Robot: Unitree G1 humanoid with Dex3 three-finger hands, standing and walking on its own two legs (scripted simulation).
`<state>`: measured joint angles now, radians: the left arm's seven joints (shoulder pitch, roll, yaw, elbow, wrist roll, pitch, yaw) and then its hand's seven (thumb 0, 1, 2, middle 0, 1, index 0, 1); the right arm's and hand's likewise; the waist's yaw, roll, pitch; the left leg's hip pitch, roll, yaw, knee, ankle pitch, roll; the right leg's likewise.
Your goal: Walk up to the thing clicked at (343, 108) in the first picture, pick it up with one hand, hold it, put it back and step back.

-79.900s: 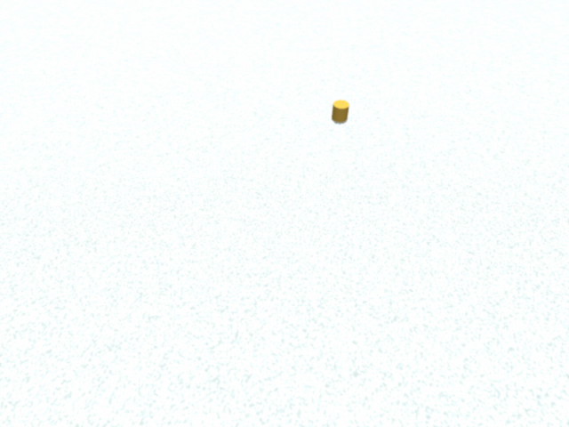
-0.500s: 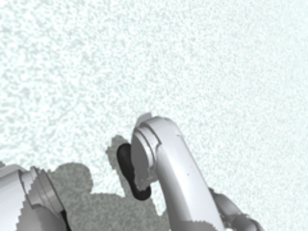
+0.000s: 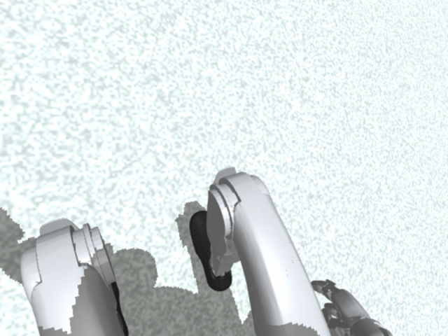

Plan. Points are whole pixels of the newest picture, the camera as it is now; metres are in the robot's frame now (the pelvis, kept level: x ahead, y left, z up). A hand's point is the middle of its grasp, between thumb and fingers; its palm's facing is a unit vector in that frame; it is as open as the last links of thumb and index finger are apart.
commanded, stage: withdraw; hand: left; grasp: from above
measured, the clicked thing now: out of the picture +0.55 +0.34 -0.31
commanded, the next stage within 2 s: home in 0.08 s
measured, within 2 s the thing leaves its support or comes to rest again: neither
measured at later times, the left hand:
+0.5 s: hand out of the picture +0.50 +0.35 -0.13, palm faces -0.39 -0.28 -0.88, open 11.3 cm
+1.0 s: hand out of the picture +0.33 +0.27 +0.09, palm faces -0.02 -0.86 -0.51, open 7.5 cm
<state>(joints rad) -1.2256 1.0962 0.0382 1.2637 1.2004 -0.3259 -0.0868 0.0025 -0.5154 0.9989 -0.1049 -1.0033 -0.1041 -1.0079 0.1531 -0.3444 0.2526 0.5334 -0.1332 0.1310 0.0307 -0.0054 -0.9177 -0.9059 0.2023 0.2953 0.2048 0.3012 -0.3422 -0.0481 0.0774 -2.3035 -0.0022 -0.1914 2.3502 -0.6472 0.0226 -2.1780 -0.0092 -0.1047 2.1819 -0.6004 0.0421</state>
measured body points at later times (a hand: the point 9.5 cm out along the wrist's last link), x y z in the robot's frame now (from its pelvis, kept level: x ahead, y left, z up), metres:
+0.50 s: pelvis +0.00 +0.00 +0.00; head +0.26 +0.09 +0.35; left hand +0.52 +0.36 -0.08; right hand +0.05 -0.26 -0.09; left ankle +0.08 +0.12 -0.32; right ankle +0.13 -0.14 -0.32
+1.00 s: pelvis +0.03 -0.02 +0.19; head +0.17 +0.04 +0.62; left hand +0.33 +0.31 +0.12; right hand +0.24 -0.24 +0.10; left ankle +0.08 +0.12 -0.32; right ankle +0.13 -0.14 -0.32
